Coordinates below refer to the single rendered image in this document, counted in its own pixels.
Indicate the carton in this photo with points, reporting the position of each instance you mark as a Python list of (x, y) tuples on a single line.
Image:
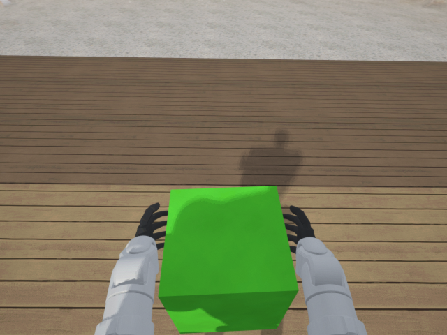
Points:
[(227, 263)]

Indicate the left robot hand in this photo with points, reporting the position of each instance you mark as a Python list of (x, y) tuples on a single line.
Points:
[(147, 226)]

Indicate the right robot hand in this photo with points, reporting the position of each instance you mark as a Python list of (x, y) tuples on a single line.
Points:
[(303, 228)]

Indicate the robot left forearm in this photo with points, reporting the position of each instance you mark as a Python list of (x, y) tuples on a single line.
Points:
[(130, 298)]

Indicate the robot right forearm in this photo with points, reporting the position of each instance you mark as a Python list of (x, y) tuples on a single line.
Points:
[(327, 295)]

